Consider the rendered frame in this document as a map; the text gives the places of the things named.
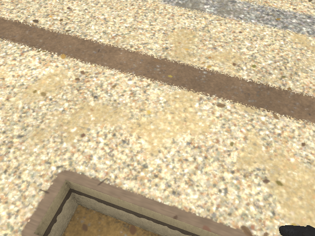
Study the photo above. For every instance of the robot right hand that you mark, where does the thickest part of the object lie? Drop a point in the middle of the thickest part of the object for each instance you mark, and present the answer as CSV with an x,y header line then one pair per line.
x,y
297,230

